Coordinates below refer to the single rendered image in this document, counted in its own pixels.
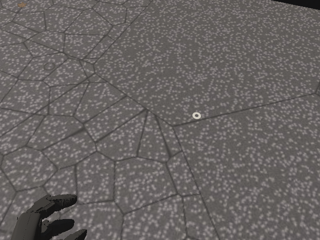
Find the robot left hand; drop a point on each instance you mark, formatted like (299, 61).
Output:
(29, 225)

